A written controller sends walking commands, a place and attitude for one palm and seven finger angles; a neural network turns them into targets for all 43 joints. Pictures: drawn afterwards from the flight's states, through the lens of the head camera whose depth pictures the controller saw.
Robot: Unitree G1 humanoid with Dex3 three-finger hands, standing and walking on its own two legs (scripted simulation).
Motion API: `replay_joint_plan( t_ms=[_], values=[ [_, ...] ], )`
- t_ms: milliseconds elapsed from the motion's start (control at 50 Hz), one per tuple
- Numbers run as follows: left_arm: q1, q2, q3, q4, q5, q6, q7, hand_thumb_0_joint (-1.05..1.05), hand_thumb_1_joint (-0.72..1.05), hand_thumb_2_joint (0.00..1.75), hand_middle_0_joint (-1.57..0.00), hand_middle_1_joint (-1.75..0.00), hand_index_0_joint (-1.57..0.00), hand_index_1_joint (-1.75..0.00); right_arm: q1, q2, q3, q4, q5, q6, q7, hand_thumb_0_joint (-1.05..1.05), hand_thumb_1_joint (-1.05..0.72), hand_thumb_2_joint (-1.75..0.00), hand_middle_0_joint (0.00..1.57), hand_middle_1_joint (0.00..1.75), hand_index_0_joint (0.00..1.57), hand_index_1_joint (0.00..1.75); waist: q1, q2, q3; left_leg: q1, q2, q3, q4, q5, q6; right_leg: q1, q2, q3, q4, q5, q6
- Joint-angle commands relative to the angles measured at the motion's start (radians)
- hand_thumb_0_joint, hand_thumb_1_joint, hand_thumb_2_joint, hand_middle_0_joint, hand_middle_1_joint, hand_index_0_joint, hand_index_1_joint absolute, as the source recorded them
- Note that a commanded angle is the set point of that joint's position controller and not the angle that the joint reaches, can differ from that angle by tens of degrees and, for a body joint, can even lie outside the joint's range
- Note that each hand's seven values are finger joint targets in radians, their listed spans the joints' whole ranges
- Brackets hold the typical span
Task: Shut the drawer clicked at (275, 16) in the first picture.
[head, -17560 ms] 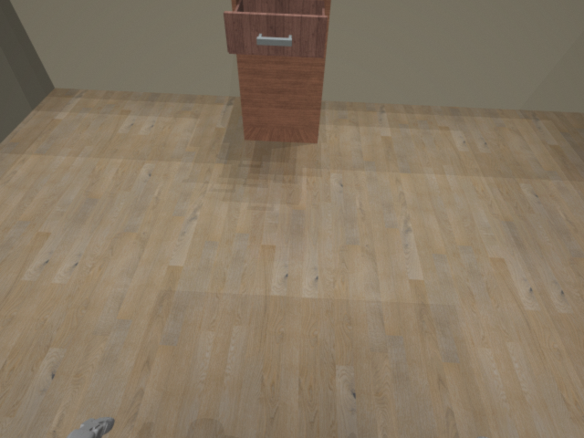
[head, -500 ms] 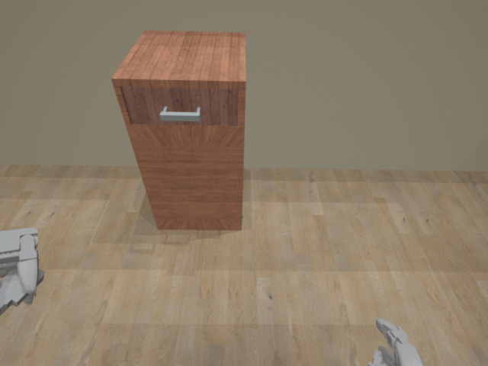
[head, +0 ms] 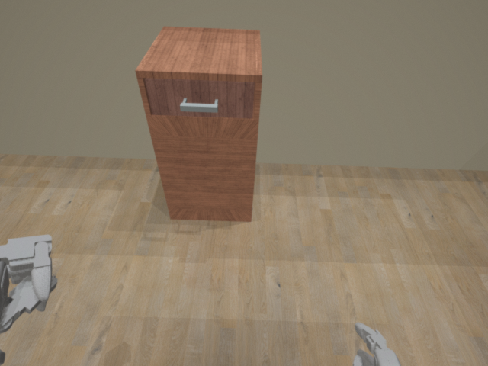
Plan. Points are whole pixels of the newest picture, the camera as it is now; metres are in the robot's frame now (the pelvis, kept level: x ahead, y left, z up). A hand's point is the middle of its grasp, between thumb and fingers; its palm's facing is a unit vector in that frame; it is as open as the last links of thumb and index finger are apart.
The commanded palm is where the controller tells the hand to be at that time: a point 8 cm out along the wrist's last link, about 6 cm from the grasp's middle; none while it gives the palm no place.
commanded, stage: stop stepping back and stand still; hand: left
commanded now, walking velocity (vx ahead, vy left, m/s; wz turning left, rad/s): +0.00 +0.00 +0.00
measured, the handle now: (200, 104) +0.95 +0.21 -0.06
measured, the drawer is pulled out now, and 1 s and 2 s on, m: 0.00 0.00 0.00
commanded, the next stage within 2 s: let the arm hang, fingers relaxed in 0.30 s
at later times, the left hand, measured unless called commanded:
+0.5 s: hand (68, 312) +0.19 +0.28 +0.02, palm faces +0.24 -0.86 -0.44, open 3.1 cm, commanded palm none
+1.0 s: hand out of the picture -0.08 +0.19 -0.17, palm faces +0.08 -0.97 -0.21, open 5.5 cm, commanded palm none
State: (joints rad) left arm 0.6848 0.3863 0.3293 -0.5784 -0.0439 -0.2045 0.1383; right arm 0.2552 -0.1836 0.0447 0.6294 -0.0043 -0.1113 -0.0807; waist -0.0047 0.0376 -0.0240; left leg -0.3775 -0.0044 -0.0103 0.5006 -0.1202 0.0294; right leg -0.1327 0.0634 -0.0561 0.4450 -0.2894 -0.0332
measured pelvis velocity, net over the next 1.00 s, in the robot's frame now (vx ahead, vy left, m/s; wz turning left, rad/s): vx -0.01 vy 0.00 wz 0.07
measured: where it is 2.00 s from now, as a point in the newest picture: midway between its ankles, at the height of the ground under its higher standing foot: outside the picture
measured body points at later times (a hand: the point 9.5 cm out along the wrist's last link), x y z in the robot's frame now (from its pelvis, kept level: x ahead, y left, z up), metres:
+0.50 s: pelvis -0.01 +0.02 -0.01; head -0.02 +0.01 +0.44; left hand +0.17 +0.32 +0.05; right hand +0.17 -0.23 -0.11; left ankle +0.11 +0.08 -0.73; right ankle -0.03 -0.11 -0.73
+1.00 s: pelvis -0.01 +0.00 +0.01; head +0.02 +0.02 +0.45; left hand -0.08 +0.24 -0.15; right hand +0.01 -0.24 -0.14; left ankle +0.06 +0.09 -0.73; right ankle -0.03 -0.11 -0.73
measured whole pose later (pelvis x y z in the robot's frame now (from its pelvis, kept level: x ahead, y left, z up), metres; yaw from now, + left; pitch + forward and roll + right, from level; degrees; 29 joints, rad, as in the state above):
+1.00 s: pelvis -0.01 +0.00 +0.01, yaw +4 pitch -1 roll -1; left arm 0.33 0.22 0.00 1.15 0.01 0.02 0.02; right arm 0.26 -0.18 0.00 1.11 -0.01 0.01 -0.04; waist 0.01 -0.02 0.09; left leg -0.29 -0.06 -0.08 0.41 -0.10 0.04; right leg -0.12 0.04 0.00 0.41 -0.26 -0.02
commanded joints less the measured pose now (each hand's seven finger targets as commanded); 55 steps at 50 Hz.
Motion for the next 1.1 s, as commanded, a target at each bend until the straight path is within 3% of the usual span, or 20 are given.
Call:
replay_joint_plan(
  t_ms=[0, 120, 180, 240, 280, 340, 360, 380, 460, 500, 540, 560, 600, 620, 680, 700, 740, 780, 860, 1080],
  values=[
    [-0.166, 0.128, 0.092, -0.152, 0.001, -0.046, 0.027, 0.0, 0.9, 0.9, -1.4, -1.6, -1.4, -1.6, -0.145, -0.145, -0.066, -0.142, 0.002, -0.052, -0.028, 0.0, -0.9, -0.9, 0.2, 0.3, 0.2, 0.3, -0.019, -0.002, 0.056, 0.264, 0.066, -0.092, -0.009, -0.146, -0.012, -0.351, -0.144, 0.13, -0.174, -0.202, -0.017],
    [-0.194, 0.148, 0.118, -0.218, 0.033, -0.053, 0.032, 0.0, 0.9, 0.9, -1.4, -1.6, -1.4, -1.6, -0.165, -0.134, -0.057, -0.168, -0.011, -0.061, -0.035, 0.0, -0.9, -0.9, 0.2, 0.3, 0.2, 0.3, 0.008, 0.191, 0.033, -0.022, 0.154, -0.291, -0.439, -0.572, -0.002, -0.022, -0.01, 0.033, 0.082, -0.147, 0.019],
    [-0.053, 0.153, 0.132, -0.232, 0.021, -0.051, 0.024, 0.0, 0.9, 0.9, -1.4, -1.6, -1.4, -1.6, -0.152, -0.122, -0.062, -0.184, -0.012, -0.062, -0.016, 0.0, -0.9, -0.9, 0.2, 0.3, 0.2, 0.3, 0.011, 0.098, -0.055, 0.067, 0.091, -0.165, -0.322, -0.368, -0.027, 0.014, -0.034, 0.042, -0.066, -0.11, 0.004],
    [0.007, 0.14, 0.137, -0.203, -0.004, -0.051, 0.02, 0.0, 0.9, 0.9, -1.4, -1.6, -1.4, -1.6, -0.148, -0.129, -0.074, -0.173, -0.006, -0.046, -0.003, 0.0, -0.9, -0.9, 0.2, 0.3, 0.2, 0.3, -0.002, -0.07, -0.056, 0.218, 0.029, -0.061, -0.028, -0.135, -0.032, -0.19, -0.153, 0.157, -0.226, -0.159, -0.044],
    [-0.036, 0.13, 0.133, -0.185, -0.011, -0.046, 0.023, 0.0, 0.9, 0.9, -1.4, -1.6, -1.4, -1.6, -0.142, -0.133, -0.079, -0.157, -0.002, -0.034, -0.007, 0.0, -0.9, -0.9, 0.2, 0.3, 0.2, 0.3, -0.012, -0.074, -0.024, 0.25, 0.03, -0.055, 0.068, -0.105, -0.031, -0.306, -0.191, 0.183, -0.236, -0.186, -0.063],
    [-0.097, 0.124, 0.116, -0.152, -0.009, -0.039, 0.024, 0.0, 0.9, 0.9, -1.4, -1.6, -1.4, -1.6, -0.151, -0.141, -0.076, -0.15, 0.007, -0.036, -0.019, 0.0, -0.9, -0.9, 0.2, 0.3, 0.2, 0.3, -0.019, -0.02, 0.011, 0.272, 0.064, -0.082, -0.002, -0.072, -0.018, -0.305, -0.138, 0.131, -0.164, -0.096, -0.021],
    [-0.117, 0.124, 0.107, -0.153, -0.006, -0.042, 0.023, 0.0, 0.9, 0.9, -1.4, -1.6, -1.4, -1.6, -0.153, -0.144, -0.073, -0.152, 0.009, -0.039, -0.022, 0.0, -0.9, -0.9, 0.2, 0.3, 0.2, 0.3, -0.02, 0.017, 0.025, 0.276, 0.08, -0.104, -0.048, -0.11, -0.016, -0.305, -0.117, 0.116, -0.146, -0.126, -0.007],
    [-0.241, 0.021, -0.22, 0.666, 0.093, 0.117, -0.12, 0.0, 0.9, 0.9, -1.4, -1.6, -1.4, -1.6, -0.149, -0.367, -0.137, 0.096, 0.005, -0.065, 0.075, 0.0, -0.9, -0.9, 0.2, 0.3, 0.2, 0.3, -0.051, 0.111, 0.067, 0.096, 0.145, -0.25, 0.046, 0.173, 0.037, -0.319, -0.13, 0.043, 0.131, 0.003, -0.006],
    [-0.244, -0.004, -0.211, 0.82, 0.08, 0.215, -0.127, 0.0, 0.9, 0.9, -1.24, -1.43, -1.24, -1.43, -0.092, -0.275, -0.094, 0.064, -0.018, 0.044, 0.068, 0.0, -0.9, -0.9, 0.2, 0.3, 0.2, 0.3, -0.002, -0.077, -0.072, 0.07, 0.222, -0.447, -0.184, -0.088, 0.137, -0.221, -0.067, 0.114, 0.37, -0.27, 0.017],
    [-0.264, 0.02, -0.217, 0.974, 0.08, 0.218, -0.131, 0.0, 0.9, 0.9, -1.16, -1.34, -1.16, -1.34, -0.114, -0.279, -0.097, 0.083, -0.026, 0.066, 0.07, 0.0, -0.9, -0.9, 0.2, 0.3, 0.2, 0.3, 0.024, -0.107, -0.067, -0.018, 0.195, -0.404, -0.231, -0.291, 0.125, -0.117, -0.08, 0.114, 0.276, -0.215, 0.003],
    [-0.259, 0.057, -0.226, 1.142, 0.08, 0.224, -0.132, 0.0, 0.9, 0.9, -1.08, -1.25, -1.08, -1.25, -0.158, -0.281, -0.101, 0.115, -0.027, 0.087, 0.074, 0.0, -0.9, -0.9, 0.2, 0.3, 0.2, 0.3, 0.053, -0.013, 0.015, -0.148, 0.117, -0.304, -0.269, -0.452, 0.07, -0.026, -0.08, 0.116, 0.132, -0.203, -0.028],
    [-0.258, 0.073, -0.231, 1.212, 0.082, 0.224, -0.134, 0.0, 0.9, 0.9, -1.04, -1.21, -1.04, -1.21, -0.168, -0.276, -0.102, 0.133, -0.025, 0.1, 0.074, 0.0, -0.9, -0.9, 0.2, 0.3, 0.2, 0.3, 0.056, -0.013, 0.058, -0.151, 0.061, -0.254, -0.243, -0.48, 0.037, -0.067, -0.093, 0.16, 0.031, -0.288, -0.052],
    [-0.327, 0.107, -0.242, 1.306, 0.078, 0.216, -0.133, 0.0, 0.9, 0.9, -0.96, -1.12, -0.96, -1.12, -0.151, -0.232, -0.108, 0.17, -0.017, 0.126, 0.071, 0.0, -0.9, -0.9, 0.2, 0.3, 0.2, 0.3, 0.02, -0.137, 0.095, 0.038, -0.059, -0.108, 0.097, -0.245, -0.013, -0.319, -0.251, 0.388, -0.245, -0.485, -0.143],
    [-0.429, 0.108, -0.25, 1.313, 0.071, 0.211, -0.126, 0.0, 0.9, 0.9, -0.92, -1.08, -0.92, -1.08, -0.107, -0.215, -0.11, 0.197, -0.017, 0.13, 0.07, 0.0, -0.9, -0.9, 0.2, 0.3, 0.2, 0.3, -0.012, -0.181, 0.108, 0.099, -0.055, -0.081, 0.225, -0.169, -0.015, -0.382, -0.308, 0.421, -0.3, -0.445, -0.175],
    [-0.496, 0.029, -0.276, 1.412, 0.06, 0.184, -0.122, 0.0, 0.9, 0.9, -0.8, -0.95, -0.8, -0.95, 0.017, -0.173, -0.094, 0.285, -0.012, 0.101, 0.066, 0.0, -0.9, -0.9, 0.2, 0.3, 0.2, 0.3, -0.064, 0.023, 0.045, 0.207, 0.025, -0.11, 0.048, 0.024, 0.011, -0.26, -0.206, 0.231, -0.095, 0.018, -0.112],
    [-0.431, -0.006, -0.281, 1.466, 0.055, 0.186, -0.122, 0.0, 0.9, 0.9, -0.76, -0.91, -0.76, -0.91, 0.015, -0.172, -0.087, 0.306, -0.014, 0.092, 0.059, 0.0, -0.9, -0.9, 0.2, 0.3, 0.2, 0.3, -0.031, 0.114, 0.011, 0.214, 0.066, -0.187, -0.053, 0.073, 0.025, -0.194, -0.142, 0.183, -0.031, 0.053, -0.067],
    [-0.338, -0.027, -0.286, 1.552, 0.054, 0.194, -0.12, 0.0, 0.9, 0.9, -0.68, -0.82, -0.68, -0.82, -0.014, -0.194, -0.082, 0.331, -0.012, 0.087, 0.041, 0.0, -0.9, -0.9, 0.2, 0.3, 0.2, 0.3, 0.017, 0.09, 0.005, 0.149, 0.109, -0.252, -0.122, 0.064, 0.06, -0.074, -0.11, 0.152, -0.05, 0.043, -0.031],
    [-0.312, -0.033, -0.289, 1.616, 0.05, 0.199, -0.118, 0.0, 0.9, 0.9, -0.6, -0.73, -0.6, -0.73, 0.0, -0.179, -0.075, 0.367, -0.006, 0.088, 0.036, 0.0, -0.9, -0.9, 0.2, 0.3, 0.2, 0.3, 0.016, 0.143, -0.037, 0.193, 0.109, -0.258, -0.158, 0.07, 0.06, -0.029, -0.11, 0.133, -0.04, 0.035, -0.024],
    [-0.299, -0.057, -0.299, 1.68, 0.052, 0.2, -0.115, 0.0, 0.9, 0.9, -0.44, -0.56, -0.44, -0.56, 0.016, -0.174, -0.078, 0.407, -0.004, 0.098, 0.032, 0.0, -0.9, -0.9, 0.2, 0.3, 0.2, 0.3, 0.012, 0.034, 0.017, 0.191, 0.102, -0.244, -0.182, -0.037, 0.05, -0.044, -0.119, 0.133, -0.103, 0.005, -0.028],
    [-0.343, -0.044, -0.297, 1.692, 0.056, 0.195, -0.11, 0.0, 0.9, 0.9, -0.2, -0.3, -0.2, -0.3, 0.005, -0.158, -0.092, 0.44, -0.012, 0.114, 0.045, 0.0, -0.9, -0.9, 0.2, 0.3, 0.2, 0.3, 0.003, -0.035, 0.097, 0.165, 0.073, -0.201, -0.203, -0.164, 0.028, -0.112, -0.125, 0.158, -0.144, -0.083, -0.038]
  ],
)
